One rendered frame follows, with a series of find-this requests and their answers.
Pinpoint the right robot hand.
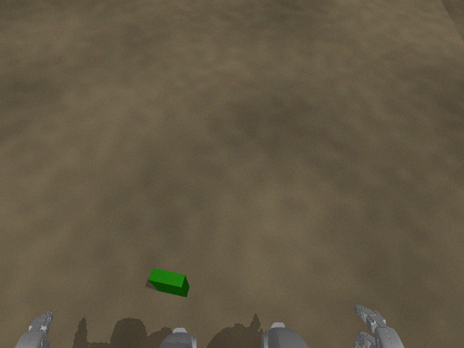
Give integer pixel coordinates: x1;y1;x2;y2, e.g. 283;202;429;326
355;304;404;348

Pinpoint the left robot hand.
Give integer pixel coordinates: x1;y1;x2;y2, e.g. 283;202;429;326
15;310;53;348

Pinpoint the carton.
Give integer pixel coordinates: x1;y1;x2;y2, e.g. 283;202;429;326
149;268;189;297

